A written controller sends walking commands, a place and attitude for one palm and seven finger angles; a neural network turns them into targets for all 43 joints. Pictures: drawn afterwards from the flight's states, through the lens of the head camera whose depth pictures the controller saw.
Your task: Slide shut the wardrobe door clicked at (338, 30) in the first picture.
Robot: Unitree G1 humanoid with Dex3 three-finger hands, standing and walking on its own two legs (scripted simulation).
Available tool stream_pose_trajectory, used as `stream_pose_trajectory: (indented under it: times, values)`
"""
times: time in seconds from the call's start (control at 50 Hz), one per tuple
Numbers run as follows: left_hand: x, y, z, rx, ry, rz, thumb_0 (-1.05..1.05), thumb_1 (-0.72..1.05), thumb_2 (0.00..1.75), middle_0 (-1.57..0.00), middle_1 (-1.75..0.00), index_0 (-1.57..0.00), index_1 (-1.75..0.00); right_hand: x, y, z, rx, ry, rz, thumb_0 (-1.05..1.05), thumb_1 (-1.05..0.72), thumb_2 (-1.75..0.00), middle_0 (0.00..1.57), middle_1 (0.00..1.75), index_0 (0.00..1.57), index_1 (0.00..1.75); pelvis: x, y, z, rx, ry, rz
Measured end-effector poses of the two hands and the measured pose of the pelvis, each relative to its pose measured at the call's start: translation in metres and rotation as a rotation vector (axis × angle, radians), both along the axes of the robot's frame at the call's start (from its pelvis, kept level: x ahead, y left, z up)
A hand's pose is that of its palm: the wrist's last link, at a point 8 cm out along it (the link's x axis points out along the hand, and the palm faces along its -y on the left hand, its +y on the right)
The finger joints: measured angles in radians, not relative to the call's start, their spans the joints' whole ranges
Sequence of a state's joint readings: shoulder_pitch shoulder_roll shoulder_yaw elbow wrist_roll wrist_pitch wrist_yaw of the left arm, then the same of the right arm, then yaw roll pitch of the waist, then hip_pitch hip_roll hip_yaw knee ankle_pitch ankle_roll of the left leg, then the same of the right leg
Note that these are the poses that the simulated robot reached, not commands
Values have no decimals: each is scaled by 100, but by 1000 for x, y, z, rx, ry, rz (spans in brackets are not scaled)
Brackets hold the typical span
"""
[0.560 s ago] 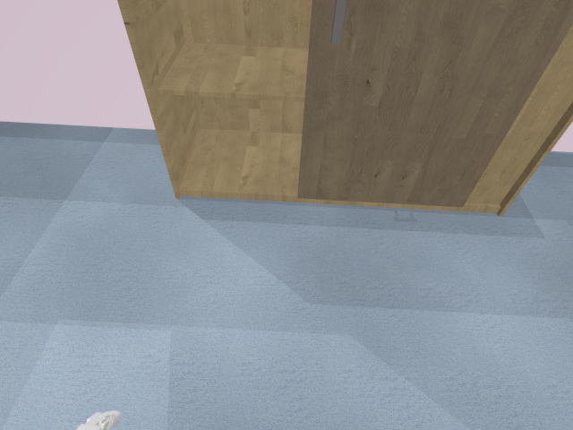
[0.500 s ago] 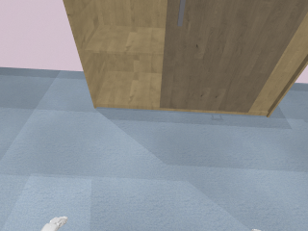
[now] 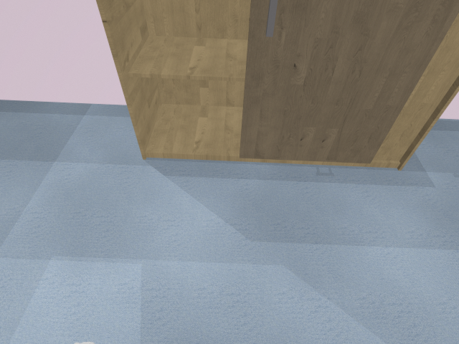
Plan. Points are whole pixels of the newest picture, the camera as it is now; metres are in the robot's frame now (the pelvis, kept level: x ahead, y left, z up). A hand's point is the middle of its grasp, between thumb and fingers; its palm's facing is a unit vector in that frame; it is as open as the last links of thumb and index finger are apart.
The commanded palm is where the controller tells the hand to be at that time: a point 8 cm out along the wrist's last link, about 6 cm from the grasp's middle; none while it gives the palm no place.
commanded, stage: stand and wait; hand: right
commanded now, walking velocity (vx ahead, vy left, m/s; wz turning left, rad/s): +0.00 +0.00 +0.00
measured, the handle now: (271, 10) +1.22 -0.09 +0.11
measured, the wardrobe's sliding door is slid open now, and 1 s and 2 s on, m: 0.58 0.58 0.58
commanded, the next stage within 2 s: look at it before walking up in 0.26 s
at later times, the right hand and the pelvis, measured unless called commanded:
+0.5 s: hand out of the picture +0.07 -0.24 -0.15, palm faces -0.03 +0.94 -0.34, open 7.4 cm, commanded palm none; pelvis -0.01 +0.00 +0.00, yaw +0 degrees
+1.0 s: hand out of the picture +0.06 -0.25 -0.15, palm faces -0.03 +0.94 -0.33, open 7.4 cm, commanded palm none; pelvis -0.01 +0.00 +0.00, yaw +0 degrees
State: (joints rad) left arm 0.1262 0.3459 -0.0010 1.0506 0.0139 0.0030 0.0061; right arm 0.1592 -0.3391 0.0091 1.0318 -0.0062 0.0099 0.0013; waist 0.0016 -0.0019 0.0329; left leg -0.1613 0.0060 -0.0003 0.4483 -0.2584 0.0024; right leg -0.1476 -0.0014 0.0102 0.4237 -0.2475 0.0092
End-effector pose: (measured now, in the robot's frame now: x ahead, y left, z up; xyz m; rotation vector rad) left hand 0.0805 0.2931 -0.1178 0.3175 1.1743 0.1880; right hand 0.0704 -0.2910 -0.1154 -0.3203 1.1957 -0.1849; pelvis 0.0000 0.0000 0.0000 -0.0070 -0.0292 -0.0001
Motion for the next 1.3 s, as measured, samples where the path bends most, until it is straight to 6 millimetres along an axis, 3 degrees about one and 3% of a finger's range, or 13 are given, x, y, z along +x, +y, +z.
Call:
stream_pose_trajectory:
  times: [0.18,0.38,0.72,1.02,1.14,1.3]
  values:
    - [-21,2,-3,-8,36,16,0,90,90,-20,-30,-20,-30,-8,-1,3,-8,9,-1,1,-90,-90,21,30,21,30,-7,2,2,0,-5,2]
    - [-29,1,-4,-18,36,20,0,90,90,-20,-30,-20,-30,-6,3,4,-3,-9,8,1,-90,-90,21,30,21,30,-12,2,3,0,-7,4]
    - [-32,0,-1,-9,55,23,0,90,90,-20,-30,-20,-30,-14,4,-1,12,21,5,1,-90,-90,21,30,21,30,-13,1,3,3,3,5]
    - [-18,-5,0,-11,35,13,0,90,90,-20,-30,-20,-30,-12,-2,0,5,20,-3,1,-90,-90,21,30,21,30,-8,-3,4,3,2,3]
    - [-23,-23,-11,-48,62,25,0,90,90,-20,-30,-20,-30,-21,10,-12,46,59,-23,1,-90,-90,20,30,20,30,7,-5,-1,8,8,15]
    - [-41,-64,-27,-92,161,98,0,90,90,-20,-30,-20,-30,-45,27,-46,161,206,-81,0,-90,-90,20,30,20,30,49,-22,-14,21,22,35]
